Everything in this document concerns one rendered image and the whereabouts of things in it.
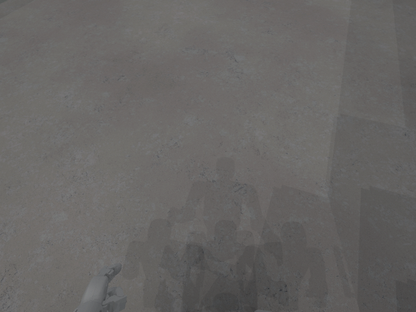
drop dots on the robot left hand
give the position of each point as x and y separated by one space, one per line
112 299

